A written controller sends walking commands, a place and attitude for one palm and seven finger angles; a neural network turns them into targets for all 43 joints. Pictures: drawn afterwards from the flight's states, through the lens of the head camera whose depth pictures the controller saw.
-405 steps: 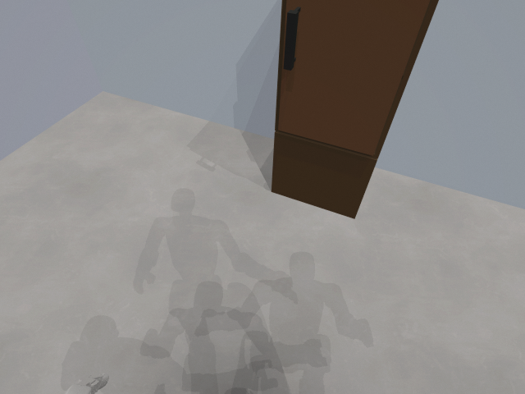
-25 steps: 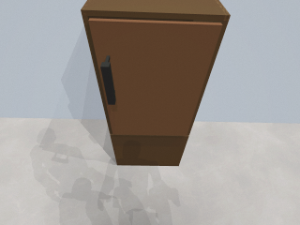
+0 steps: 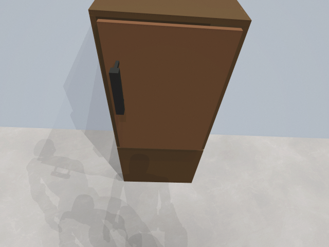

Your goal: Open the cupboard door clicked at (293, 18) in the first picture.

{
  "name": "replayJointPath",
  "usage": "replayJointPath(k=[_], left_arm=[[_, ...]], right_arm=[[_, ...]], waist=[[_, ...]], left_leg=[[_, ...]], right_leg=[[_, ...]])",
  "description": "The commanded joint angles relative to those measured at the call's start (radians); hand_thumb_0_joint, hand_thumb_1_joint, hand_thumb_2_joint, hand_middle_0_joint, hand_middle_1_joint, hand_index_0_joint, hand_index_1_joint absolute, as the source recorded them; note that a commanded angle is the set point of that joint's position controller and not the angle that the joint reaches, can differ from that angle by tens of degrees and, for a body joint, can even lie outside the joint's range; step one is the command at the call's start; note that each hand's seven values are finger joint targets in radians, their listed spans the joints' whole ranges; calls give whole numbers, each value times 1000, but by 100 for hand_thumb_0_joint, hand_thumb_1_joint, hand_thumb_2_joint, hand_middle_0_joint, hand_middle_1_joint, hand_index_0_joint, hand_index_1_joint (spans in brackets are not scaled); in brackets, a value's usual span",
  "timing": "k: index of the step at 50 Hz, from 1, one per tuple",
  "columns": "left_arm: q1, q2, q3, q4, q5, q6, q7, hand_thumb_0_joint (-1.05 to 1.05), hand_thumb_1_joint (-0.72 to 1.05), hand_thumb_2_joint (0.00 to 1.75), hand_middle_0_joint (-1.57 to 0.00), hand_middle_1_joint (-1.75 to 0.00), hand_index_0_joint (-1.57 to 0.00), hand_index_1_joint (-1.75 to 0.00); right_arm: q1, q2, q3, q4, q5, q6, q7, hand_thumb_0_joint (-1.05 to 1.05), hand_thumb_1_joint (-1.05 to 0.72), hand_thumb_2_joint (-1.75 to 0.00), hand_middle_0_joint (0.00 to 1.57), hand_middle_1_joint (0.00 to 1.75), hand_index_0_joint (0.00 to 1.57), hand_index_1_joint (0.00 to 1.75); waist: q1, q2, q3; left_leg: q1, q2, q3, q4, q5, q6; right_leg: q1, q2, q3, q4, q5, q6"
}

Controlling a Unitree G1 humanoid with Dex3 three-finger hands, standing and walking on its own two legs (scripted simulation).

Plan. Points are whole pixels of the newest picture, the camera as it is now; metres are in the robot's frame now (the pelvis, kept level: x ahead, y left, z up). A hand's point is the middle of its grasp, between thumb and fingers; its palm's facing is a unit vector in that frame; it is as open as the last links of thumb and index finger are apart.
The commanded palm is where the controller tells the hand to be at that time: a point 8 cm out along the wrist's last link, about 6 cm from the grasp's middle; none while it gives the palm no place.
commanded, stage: look again from close up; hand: left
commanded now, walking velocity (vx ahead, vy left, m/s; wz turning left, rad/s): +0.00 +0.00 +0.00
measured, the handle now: (118, 88) +0.58 +0.19 +0.05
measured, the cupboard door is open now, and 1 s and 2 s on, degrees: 0 0 0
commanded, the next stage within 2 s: raise the hand with hooked fingers in 0.64 s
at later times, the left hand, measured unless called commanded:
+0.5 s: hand out of the picture +0.00 +0.13 -0.18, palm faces +0.02 -0.99 -0.14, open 7.4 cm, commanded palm none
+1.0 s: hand (114, 195) +0.23 +0.13 +0.01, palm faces +0.15 -0.98 -0.08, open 7.7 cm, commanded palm +0.14 +0.20 -0.05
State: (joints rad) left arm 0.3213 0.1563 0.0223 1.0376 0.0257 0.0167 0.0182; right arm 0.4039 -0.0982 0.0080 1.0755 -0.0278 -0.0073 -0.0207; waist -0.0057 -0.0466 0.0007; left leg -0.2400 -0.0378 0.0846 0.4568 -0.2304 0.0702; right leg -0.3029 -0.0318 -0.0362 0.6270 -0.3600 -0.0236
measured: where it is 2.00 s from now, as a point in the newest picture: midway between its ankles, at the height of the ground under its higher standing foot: outside the picture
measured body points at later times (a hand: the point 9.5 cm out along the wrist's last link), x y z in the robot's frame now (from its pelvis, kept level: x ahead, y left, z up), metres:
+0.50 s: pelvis +0.02 -0.02 +0.00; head +0.03 -0.01 +0.45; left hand +0.00 +0.19 -0.16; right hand +0.01 -0.23 -0.16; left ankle +0.01 +0.08 -0.74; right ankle +0.00 -0.13 -0.74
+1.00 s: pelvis +0.00 -0.03 -0.02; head +0.01 -0.05 +0.43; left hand +0.22 +0.19 +0.01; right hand +0.14 -0.29 -0.12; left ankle +0.01 +0.08 -0.74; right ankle +0.00 -0.13 -0.74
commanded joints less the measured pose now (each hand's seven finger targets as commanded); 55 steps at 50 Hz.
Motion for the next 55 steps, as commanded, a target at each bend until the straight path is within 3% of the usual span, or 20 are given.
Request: replayJointPath(k=[1,4,5,7,14,23,36,37,38,39,40,41,42,43,46,48,49,50,52,55], left_arm=[[55,26,0,-10,-14,-45,9,0,90,90,-20,-30,-20,-30],[70,60,-5,13,-14,-41,14,0,90,90,-20,-30,-20,-30],[64,51,-5,19,-11,-43,15,0,90,90,-20,-30,-20,-30],[66,46,-9,28,-12,-44,19,0,90,90,-20,-30,-20,-30],[62,43,-15,39,-11,-41,23,0,90,90,-20,-30,-20,-30],[75,48,-15,48,-11,-48,22,0,90,90,-20,-30,-20,-30],[74,46,-16,58,-12,-46,23,0,90,90,-20,-30,-20,-30],[123,91,-16,88,1,-64,60,0,90,90,-20,-30,-20,-30],[-605,266,24,-1504,-218,-263,57,0,88,89,-20,-32,-20,-32],[-248,207,40,-1254,-134,-198,111,0,85,88,-20,-33,-20,-33],[-200,137,8,-1158,-150,-147,159,0,83,87,-21,-34,-21,-34],[100,-76,-98,-900,-152,-41,155,0,81,86,-21,-36,-21,-36],[-22,-87,-143,-1118,-188,-51,131,0,78,85,-21,-37,-21,-37],[-31,-43,-128,-1184,-190,-99,115,0,76,84,-21,-39,-21,-39],[21,-26,-69,-1001,-165,-227,58,0,69,81,-22,-43,-22,-43],[201,-20,22,-842,-201,-355,-41,0,64,79,-22,-47,-22,-47],[271,-4,64,-836,-226,-426,-99,0,62,78,-22,-48,-22,-48],[364,53,151,-801,-243,-478,-166,0,60,77,-22,-50,-22,-50],[310,124,231,-850,-276,-580,-279,0,55,75,-22,-53,-22,-53],[261,209,288,-1028,-252,-565,-281,0,48,72,-23,-57,-23,-57]], right_arm=[[13,-114,-15,-20,16,-40,-21,0,-90,-90,20,30,20,30],[15,-104,-13,-6,19,-41,-14,0,-90,-90,20,30,20,30],[4,-108,-17,-1,18,-35,-14,0,-90,-90,20,30,20,30],[-1,-108,-18,10,19,-33,-14,0,-90,-90,20,30,20,30],[-18,-99,-13,34,17,-24,-12,0,-90,-90,20,30,20,30],[-39,-109,-14,33,18,-28,-15,0,-90,-90,20,30,20,30],[-39,-113,-10,46,18,-29,-19,0,-90,-90,20,30,20,30],[-150,-162,-15,-32,28,-32,-5,0,-90,-90,20,30,20,30],[-105,-341,-42,-407,64,-177,-44,0,-90,-90,20,30,20,30],[-201,-228,-3,-337,65,-268,-73,0,-90,-90,20,30,20,30],[-182,-225,-32,-277,70,-299,-75,0,-90,-90,20,30,20,30],[-156,-192,-34,-265,81,-293,-63,0,-90,-90,20,30,20,30],[-164,-228,-33,-356,95,-304,-63,0,-90,-90,20,30,20,30],[-182,-261,-45,-382,93,-326,-71,0,-90,-90,20,30,20,30],[-178,-276,-59,-449,47,-347,-58,0,-90,-90,20,30,20,30],[-219,-274,-80,-495,33,-343,-36,0,-90,-90,20,30,20,30],[-232,-273,-87,-522,29,-339,-21,0,-90,-90,20,30,20,30],[-241,-276,-101,-547,33,-323,2,0,-90,-90,20,30,20,30],[-288,-279,-107,-612,31,-298,22,0,-90,-90,20,30,20,30],[-306,-260,-106,-697,29,-243,30,0,-90,-90,20,30,20,30]], waist=[[23,56,4],[11,90,15],[13,22,16],[11,-1,33],[3,37,102],[4,41,47],[9,47,58],[41,28,122],[-107,229,-407],[-8,331,-385],[-43,255,-284],[-38,159,-133],[-39,115,-40],[-54,59,-52],[-64,-204,29],[15,-317,21],[49,-322,-25],[100,-224,-80],[100,-99,-179],[136,135,-288]], left_leg=[[-18,183,-167,-98,221,27],[-21,142,-137,-124,63,-11],[-17,146,-143,-97,89,-5],[-7,138,-118,-79,91,-12],[1,138,-122,-109,27,-17],[50,140,-111,-91,108,-21],[61,147,-111,-102,139,-23],[-26,155,-84,90,220,-56],[262,46,-89,-26,283,-40],[294,88,-75,-41,411,-39],[196,90,-80,-39,309,-66],[77,95,-103,-50,172,-54],[4,87,-125,-38,77,-50],[-3,75,-118,-2,12,-45],[-158,31,-119,137,-54,-40],[-316,25,-104,231,-81,-58],[-370,16,-93,275,-70,-65],[-380,4,-79,307,-19,-79],[-448,-12,-53,396,20,-88],[-458,-17,-20,432,53,-73]], right_leg=[[144,-45,64,-207,203,-4],[134,-83,78,-188,220,-25],[140,-62,80,-185,247,-21],[124,-75,89,-198,267,-20],[60,-66,102,-225,181,-20],[93,-74,109,-226,266,-22],[103,-71,100,-233,281,-20],[60,-114,136,-256,565,0],[164,-16,53,-144,460,-10],[119,22,28,-100,257,-28],[47,28,-12,-92,156,-13],[-14,17,-39,-107,114,-5],[-15,16,-49,-120,132,-2],[-52,18,-42,-139,97,3],[-234,26,-40,-106,-47,13],[-304,27,-30,-19,-108,12],[-285,26,-14,33,-66,9],[-226,21,4,89,43,-6],[-184,1,33,191,219,-8],[-160,0,72,254,270,-17]])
